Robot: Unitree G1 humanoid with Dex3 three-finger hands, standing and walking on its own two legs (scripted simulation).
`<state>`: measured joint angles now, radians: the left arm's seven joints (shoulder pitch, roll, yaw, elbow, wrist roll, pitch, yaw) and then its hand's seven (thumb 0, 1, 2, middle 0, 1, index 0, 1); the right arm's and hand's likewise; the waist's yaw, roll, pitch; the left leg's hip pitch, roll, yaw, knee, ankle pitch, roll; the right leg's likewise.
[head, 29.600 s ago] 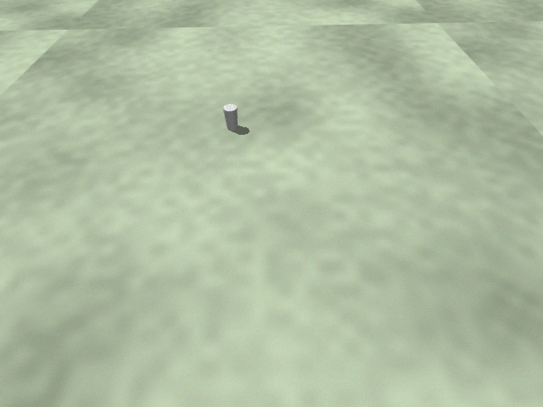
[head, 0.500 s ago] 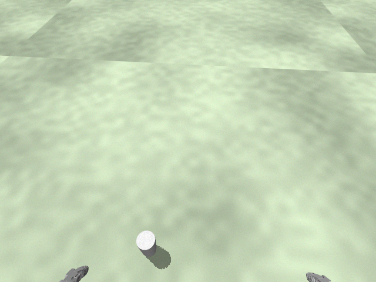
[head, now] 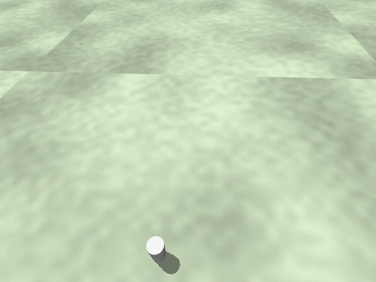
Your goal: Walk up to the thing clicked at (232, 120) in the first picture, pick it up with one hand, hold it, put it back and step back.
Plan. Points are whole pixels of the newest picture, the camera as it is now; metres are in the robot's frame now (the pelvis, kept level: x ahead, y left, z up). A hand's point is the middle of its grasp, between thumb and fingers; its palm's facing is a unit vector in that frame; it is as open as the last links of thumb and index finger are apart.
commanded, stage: stand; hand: left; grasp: from the side
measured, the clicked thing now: (157, 250) +0.42 +0.21 -0.71
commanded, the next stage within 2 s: step back in 1.42 s
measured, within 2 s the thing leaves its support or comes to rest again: neither
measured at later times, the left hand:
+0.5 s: hand out of the picture +0.05 +0.24 -0.16, palm faces -0.03 -0.94 -0.35, open 7.4 cm
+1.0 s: hand out of the picture +0.09 +0.24 -0.15, palm faces -0.02 -0.94 -0.34, open 7.3 cm
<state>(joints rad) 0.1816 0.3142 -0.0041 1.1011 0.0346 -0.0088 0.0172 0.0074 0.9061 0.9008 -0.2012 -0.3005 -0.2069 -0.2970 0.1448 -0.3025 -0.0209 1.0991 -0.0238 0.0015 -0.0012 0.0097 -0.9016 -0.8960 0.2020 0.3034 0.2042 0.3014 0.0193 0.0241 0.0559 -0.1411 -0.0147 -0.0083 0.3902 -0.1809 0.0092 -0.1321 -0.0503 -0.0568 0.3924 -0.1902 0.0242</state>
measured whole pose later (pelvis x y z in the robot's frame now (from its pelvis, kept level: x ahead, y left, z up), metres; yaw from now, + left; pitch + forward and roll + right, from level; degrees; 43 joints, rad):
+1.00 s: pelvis +0.03 -0.01 +0.00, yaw -1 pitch -2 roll +0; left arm 0.10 0.32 0.01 1.16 0.02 -0.01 0.00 0.01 0.91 0.90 -0.20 -0.30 -0.21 -0.30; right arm 0.11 -0.34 0.00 1.14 -0.02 -0.01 0.00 0.01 -0.90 -0.90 0.20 0.30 0.20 0.30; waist 0.01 0.02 0.05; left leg -0.10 0.00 0.00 0.31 -0.18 0.00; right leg -0.10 -0.03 -0.05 0.31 -0.18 0.02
